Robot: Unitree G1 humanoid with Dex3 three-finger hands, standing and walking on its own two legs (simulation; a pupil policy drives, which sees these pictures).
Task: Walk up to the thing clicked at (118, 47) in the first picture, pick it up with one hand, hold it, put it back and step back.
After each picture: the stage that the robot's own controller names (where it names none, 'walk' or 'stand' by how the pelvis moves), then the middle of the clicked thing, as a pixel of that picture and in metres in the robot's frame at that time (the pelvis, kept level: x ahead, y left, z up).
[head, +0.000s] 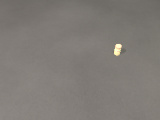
stand; (117, 49) +1.27 -0.41 -0.72
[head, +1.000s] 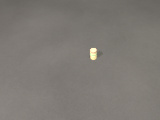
walk; (93, 53) +1.18 -0.02 -0.69
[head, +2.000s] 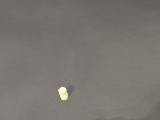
walk; (63, 93) +0.71 +0.23 -0.72
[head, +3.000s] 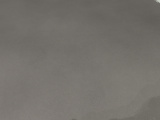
walk; out of the picture +0.43 +0.17 -0.71
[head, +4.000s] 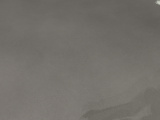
stand; out of the picture +0.36 +0.15 -0.72
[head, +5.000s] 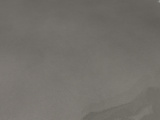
stand; out of the picture +0.34 +0.16 -0.72
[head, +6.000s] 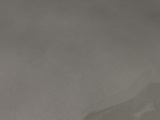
stand; out of the picture +0.36 +0.16 -0.72
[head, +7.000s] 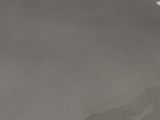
stand; out of the picture +0.33 +0.16 -0.73
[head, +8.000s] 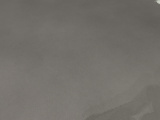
stand; out of the picture +0.33 +0.16 -0.73
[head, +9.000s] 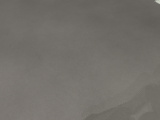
stand; out of the picture +0.32 +0.16 -0.73
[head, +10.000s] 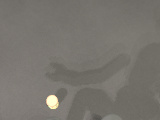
go down; (52, 102) +0.37 +0.15 -0.55
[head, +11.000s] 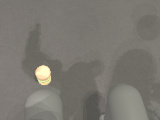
go down; (43, 75) +0.43 +0.17 -0.32
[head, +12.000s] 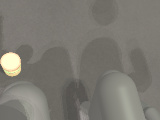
close in; (11, 65) +0.42 +0.20 -0.26
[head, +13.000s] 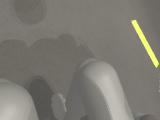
close; out of the picture +0.42 +0.22 -0.23
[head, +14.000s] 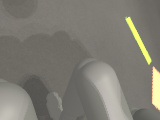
close; out of the picture +0.41 +0.23 -0.23
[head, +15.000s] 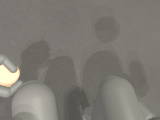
lift; (5, 78) +0.34 +0.24 -0.12
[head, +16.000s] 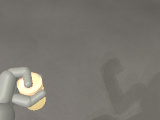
lift; (32, 92) +0.31 +0.17 +0.04
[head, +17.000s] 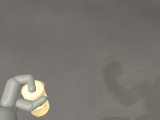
hold; (36, 99) +0.31 +0.17 +0.00
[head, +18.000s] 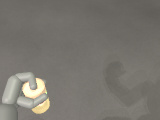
hold; (37, 96) +0.32 +0.17 +0.00
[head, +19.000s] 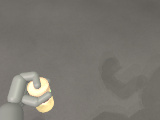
crouch; (41, 95) +0.33 +0.15 -0.02
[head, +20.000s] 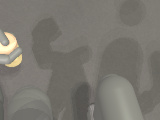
lower; (8, 51) +0.45 +0.20 -0.10
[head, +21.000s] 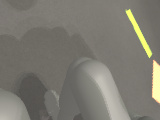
lower; out of the picture +0.44 +0.24 -0.23
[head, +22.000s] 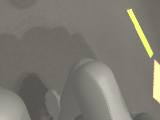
lower; out of the picture +0.43 +0.24 -0.23
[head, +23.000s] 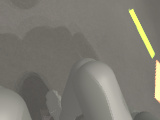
lower; out of the picture +0.43 +0.24 -0.23
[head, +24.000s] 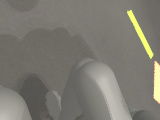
lower; out of the picture +0.42 +0.25 -0.23
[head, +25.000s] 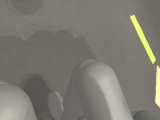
open; out of the picture +0.41 +0.23 -0.23
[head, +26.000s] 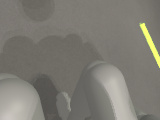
stand; out of the picture +0.41 +0.22 -0.23
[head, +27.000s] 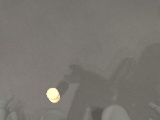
walk; (53, 95) +0.39 +0.16 -0.50
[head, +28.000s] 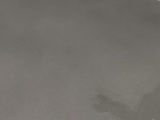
stand; out of the picture +0.35 +0.14 -0.66
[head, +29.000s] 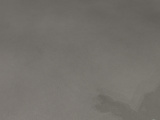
stand; out of the picture +0.35 +0.14 -0.67
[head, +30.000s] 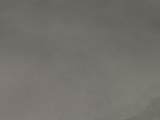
stand; out of the picture +0.37 +0.13 -0.72
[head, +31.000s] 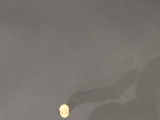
walk; (64, 111) +0.42 +0.09 -0.71
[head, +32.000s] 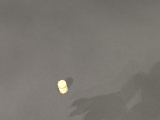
walk; (62, 86) +0.62 +0.17 -0.69
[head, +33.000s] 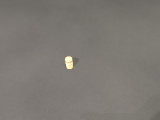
walk; (69, 62) +0.93 +0.16 -0.69
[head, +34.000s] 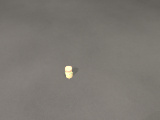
stand; (68, 72) +0.96 +0.15 -0.71
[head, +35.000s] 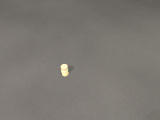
stand; (64, 70) +0.99 +0.18 -0.72
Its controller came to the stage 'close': yes
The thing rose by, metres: 0.72
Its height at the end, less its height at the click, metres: +0.00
